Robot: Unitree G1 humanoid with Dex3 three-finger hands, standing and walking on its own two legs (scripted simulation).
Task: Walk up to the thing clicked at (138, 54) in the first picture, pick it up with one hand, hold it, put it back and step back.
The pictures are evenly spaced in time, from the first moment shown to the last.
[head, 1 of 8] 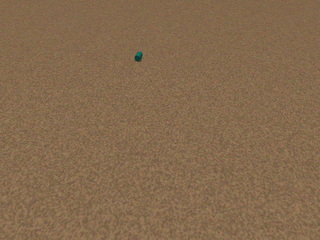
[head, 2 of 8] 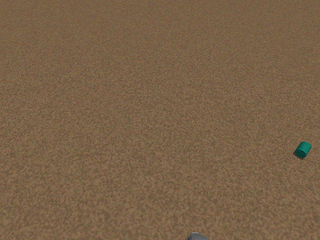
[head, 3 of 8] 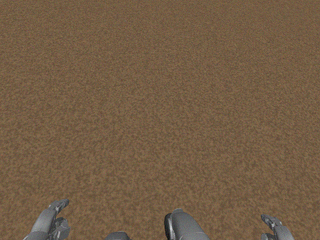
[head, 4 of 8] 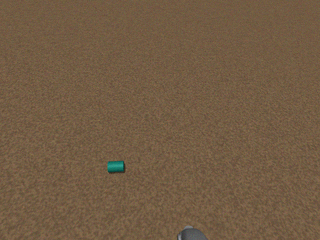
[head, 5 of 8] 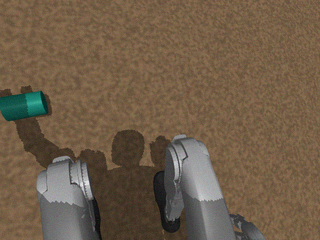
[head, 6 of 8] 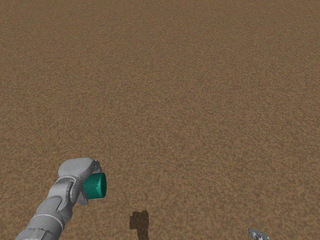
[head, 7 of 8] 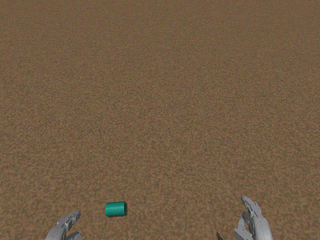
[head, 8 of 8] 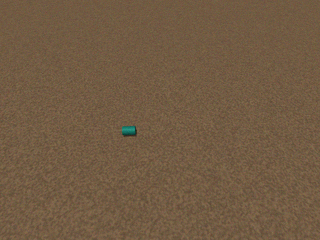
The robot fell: no
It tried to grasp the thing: yes
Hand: left
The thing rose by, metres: 0.66
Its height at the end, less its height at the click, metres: +0.00
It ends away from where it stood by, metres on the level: 0.01
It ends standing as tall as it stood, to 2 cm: yes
